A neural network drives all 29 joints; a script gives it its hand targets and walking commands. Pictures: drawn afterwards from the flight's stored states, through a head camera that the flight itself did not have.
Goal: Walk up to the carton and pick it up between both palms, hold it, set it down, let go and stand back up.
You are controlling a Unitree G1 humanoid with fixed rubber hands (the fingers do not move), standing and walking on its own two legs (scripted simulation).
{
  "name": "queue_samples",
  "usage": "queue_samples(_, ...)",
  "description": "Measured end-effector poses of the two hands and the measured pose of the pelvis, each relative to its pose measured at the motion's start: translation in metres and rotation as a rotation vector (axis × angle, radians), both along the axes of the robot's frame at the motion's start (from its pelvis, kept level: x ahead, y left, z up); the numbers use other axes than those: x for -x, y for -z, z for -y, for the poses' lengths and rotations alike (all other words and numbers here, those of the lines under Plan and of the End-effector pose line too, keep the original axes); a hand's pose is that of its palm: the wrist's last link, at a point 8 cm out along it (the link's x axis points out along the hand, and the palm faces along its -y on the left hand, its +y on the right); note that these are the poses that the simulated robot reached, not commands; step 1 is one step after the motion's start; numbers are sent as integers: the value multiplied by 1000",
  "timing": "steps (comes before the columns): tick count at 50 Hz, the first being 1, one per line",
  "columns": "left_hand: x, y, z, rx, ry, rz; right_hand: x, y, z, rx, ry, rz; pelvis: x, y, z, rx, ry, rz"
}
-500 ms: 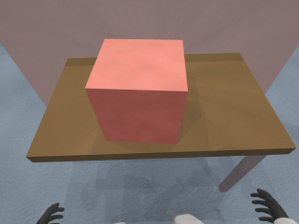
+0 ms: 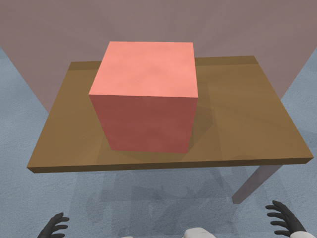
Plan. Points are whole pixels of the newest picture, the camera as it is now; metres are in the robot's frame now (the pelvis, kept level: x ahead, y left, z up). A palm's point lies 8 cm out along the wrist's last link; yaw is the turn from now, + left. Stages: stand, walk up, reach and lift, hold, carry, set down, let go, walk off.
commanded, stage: walk up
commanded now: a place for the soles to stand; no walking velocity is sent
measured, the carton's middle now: (149, 99) +0.50 +0.02 +0.02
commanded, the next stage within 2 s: none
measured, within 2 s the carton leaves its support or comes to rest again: neither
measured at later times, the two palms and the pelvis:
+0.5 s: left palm out of the picture +0.13 +0.30 -0.08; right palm (296, 233) +0.12 -0.32 -0.07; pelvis +0.00 +0.00 +0.00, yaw +0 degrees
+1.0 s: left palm out of the picture +0.12 +0.30 -0.09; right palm (293, 230) +0.13 -0.31 -0.07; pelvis +0.01 +0.00 +0.00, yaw +0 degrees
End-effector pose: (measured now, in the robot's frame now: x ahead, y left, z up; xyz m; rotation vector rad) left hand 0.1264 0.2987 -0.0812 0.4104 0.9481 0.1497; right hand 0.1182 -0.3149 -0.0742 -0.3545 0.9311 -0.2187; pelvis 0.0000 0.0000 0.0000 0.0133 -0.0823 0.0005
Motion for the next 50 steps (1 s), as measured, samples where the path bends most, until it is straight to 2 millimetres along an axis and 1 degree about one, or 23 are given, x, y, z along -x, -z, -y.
queue_samples(7, -2, -1, 0, 0, 3, 9, 1, 0, 0, 0, 0, 1, 1, 0, 0, 0, 0, 1)
queue_samples(16, 2, 0, 0, 0, -2, -6, 1, 0, 0, 0, 1, 1, 0, 0, 0, 0, 1, 1)
queue_samples(36, -1, 0, 0, 3, 2, 1, 0, 0, 0, 1, 1, 1, 0, 0, 0, 0, 1, 0)
queue_samples(47, 5, 6, 0, 7, -2, -46, -5, 1, 1, 3, 6, -23, -11, 0, 0, 3, 3, -15)
queue_samples(50, 7, 8, -4, 10, -1, -58, -7, 1, -2, 6, 10, -20, -14, 0, -4, 5, 8, -14)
